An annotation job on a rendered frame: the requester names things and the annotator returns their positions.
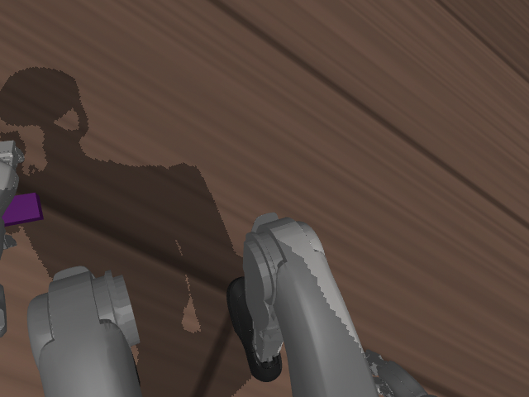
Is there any right robot hand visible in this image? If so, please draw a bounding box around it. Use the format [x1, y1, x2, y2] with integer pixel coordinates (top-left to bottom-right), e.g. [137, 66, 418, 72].
[365, 349, 428, 397]

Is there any small box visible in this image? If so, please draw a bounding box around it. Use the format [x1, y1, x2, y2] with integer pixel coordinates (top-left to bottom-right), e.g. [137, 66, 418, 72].
[2, 193, 44, 227]

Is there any left robot hand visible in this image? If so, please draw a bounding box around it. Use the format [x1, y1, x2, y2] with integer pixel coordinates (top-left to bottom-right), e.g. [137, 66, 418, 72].
[0, 141, 25, 250]

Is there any right robot foot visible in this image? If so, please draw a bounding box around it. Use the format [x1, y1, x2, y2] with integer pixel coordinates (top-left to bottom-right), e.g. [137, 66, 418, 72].
[226, 276, 282, 382]

